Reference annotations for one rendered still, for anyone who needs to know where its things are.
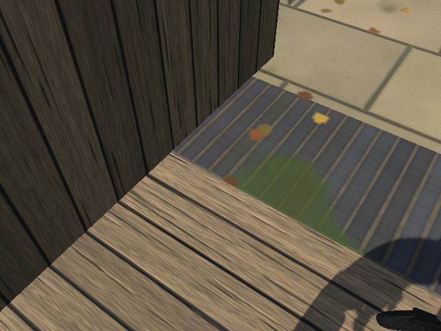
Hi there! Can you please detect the right robot hand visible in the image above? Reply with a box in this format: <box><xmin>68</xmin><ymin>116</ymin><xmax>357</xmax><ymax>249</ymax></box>
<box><xmin>376</xmin><ymin>308</ymin><xmax>441</xmax><ymax>331</ymax></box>

